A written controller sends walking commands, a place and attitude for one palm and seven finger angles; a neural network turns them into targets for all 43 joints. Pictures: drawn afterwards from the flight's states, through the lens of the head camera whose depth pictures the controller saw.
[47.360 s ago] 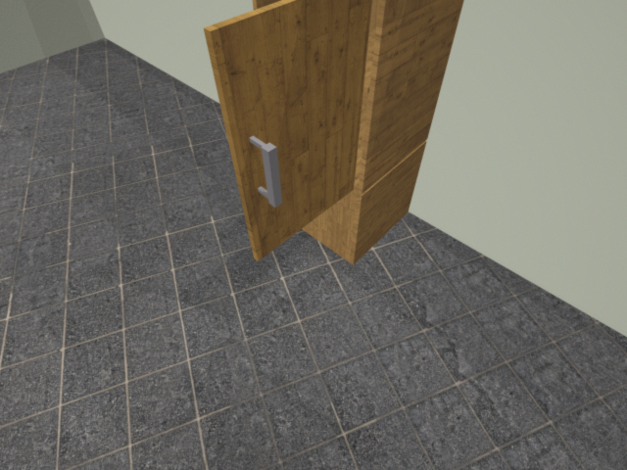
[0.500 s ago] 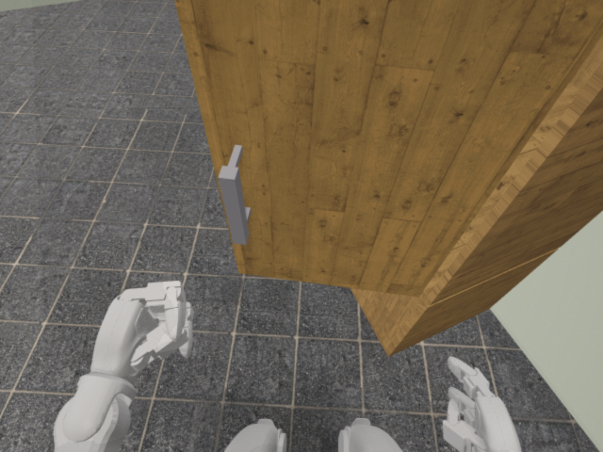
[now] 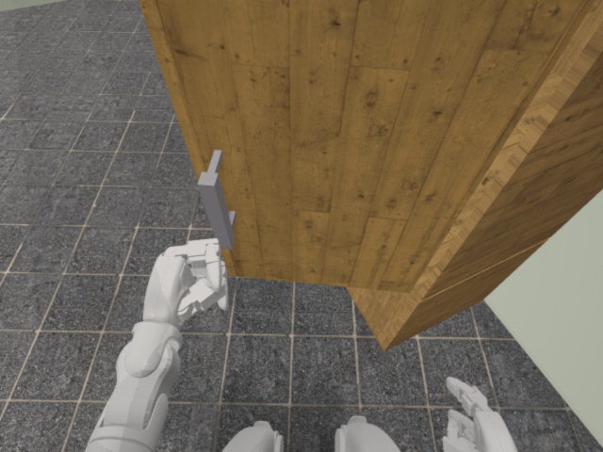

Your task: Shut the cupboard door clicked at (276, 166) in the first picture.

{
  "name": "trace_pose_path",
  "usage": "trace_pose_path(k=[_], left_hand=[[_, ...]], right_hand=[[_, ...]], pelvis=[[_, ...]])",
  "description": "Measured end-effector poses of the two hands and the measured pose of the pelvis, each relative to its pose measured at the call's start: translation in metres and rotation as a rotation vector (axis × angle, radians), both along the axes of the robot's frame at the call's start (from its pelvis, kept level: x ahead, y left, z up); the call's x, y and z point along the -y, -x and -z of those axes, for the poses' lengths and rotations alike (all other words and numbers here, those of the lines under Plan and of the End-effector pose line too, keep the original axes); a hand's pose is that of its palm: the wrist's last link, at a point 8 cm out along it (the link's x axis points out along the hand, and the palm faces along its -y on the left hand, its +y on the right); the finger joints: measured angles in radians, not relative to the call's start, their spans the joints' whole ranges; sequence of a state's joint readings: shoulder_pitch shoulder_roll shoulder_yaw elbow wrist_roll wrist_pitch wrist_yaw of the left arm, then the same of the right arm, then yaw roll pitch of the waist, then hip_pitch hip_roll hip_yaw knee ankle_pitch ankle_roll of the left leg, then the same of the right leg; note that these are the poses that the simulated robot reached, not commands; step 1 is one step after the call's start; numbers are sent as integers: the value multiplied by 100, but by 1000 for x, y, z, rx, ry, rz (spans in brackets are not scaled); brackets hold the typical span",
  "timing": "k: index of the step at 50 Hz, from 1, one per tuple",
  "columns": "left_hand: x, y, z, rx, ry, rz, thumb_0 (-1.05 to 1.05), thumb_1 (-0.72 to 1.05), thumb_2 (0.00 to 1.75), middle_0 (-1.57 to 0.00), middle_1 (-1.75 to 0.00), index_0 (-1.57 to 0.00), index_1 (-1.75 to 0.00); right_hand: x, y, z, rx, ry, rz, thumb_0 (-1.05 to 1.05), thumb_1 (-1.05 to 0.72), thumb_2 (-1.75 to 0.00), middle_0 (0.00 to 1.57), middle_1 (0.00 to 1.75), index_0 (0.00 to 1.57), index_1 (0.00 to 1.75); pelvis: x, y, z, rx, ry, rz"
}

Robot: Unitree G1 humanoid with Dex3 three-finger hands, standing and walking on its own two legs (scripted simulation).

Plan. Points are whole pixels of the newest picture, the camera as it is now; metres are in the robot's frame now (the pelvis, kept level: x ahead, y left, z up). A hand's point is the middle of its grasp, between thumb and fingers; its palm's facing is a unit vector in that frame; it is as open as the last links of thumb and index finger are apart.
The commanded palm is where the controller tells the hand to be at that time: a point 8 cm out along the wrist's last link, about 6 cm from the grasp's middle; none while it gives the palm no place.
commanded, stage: bring the fist close to the handle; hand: left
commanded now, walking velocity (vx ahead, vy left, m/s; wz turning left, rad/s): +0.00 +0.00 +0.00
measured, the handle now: (221, 202) +0.45 +0.14 +0.04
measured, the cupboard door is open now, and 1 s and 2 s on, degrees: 59 58 43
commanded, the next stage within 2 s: push the door shut along its arc in 0.60 s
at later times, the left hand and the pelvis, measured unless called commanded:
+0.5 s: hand (236, 264) +0.34 +0.10 +0.05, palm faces -0.05 -1.00 -0.04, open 3.1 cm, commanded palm +0.33 +0.15 +0.05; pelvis +0.00 -0.02 +0.00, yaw +0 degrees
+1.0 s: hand (243, 244) +0.38 +0.10 +0.05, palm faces -0.13 -0.99 -0.05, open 3.1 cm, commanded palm +0.37 +0.14 +0.05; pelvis -0.01 -0.02 +0.00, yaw +0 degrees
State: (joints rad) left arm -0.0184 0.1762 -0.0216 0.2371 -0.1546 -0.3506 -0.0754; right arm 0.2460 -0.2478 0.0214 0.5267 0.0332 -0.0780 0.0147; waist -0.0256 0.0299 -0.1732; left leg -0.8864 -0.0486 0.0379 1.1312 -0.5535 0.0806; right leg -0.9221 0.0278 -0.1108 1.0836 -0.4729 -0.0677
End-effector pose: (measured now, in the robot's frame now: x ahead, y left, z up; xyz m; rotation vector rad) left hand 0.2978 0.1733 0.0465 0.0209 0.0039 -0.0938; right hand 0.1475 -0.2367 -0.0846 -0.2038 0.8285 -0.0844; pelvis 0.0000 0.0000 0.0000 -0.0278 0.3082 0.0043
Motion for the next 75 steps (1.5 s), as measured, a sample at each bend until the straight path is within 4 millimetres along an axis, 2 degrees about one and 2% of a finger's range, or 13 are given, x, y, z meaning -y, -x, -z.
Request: trace_pose_path(k=[14,25,33,41,46,59,66,75], left_hand=[[30,-29,-2,14,-6,-4,2,90,90,-130,-150,-130,-150],[16,-29,-2,12,-21,-45,2,90,90,-130,-150,-130,-150],[21,-29,2,1,-13,-22,2,90,90,-130,-150,-130,-150],[20,-39,0,16,-23,-12,2,90,90,-130,-150,-130,-150],[19,-52,-2,15,-36,21,2,90,90,-130,-150,-130,-150],[17,-79,-3,8,-34,68,2,90,90,-133,-150,-131,-150],[15,-104,-4,1,-37,101,2,89,90,-133,-150,-131,-150],[27,-127,-4,-10,-31,161,2,90,90,-131,-150,-131,-150]], right_hand=[[12,18,9,-83,-17,31,1,-90,-90,20,30,20,30],[24,31,10,-123,-18,56,1,-90,-90,20,30,20,29],[29,28,10,-120,-6,54,1,-91,-90,20,30,20,29],[27,26,10,-109,-7,56,1,-91,-90,20,30,20,29],[26,31,13,-122,-6,60,1,-91,-90,20,30,20,29],[27,70,22,-223,10,93,1,-90,-90,20,30,20,29],[29,95,25,-280,37,116,1,-90,-90,20,30,20,29],[28,129,29,-357,44,155,1,-91,-90,20,30,20,29]], pelvis=[[8,1,-1,2,-15,9],[16,3,-5,6,-23,13],[18,5,-4,6,-23,7],[18,7,-3,2,-25,11],[17,9,-2,-1,-22,6],[11,15,1,-15,-15,2],[7,21,6,-31,-5,-5],[-1,24,10,-55,0,2]])
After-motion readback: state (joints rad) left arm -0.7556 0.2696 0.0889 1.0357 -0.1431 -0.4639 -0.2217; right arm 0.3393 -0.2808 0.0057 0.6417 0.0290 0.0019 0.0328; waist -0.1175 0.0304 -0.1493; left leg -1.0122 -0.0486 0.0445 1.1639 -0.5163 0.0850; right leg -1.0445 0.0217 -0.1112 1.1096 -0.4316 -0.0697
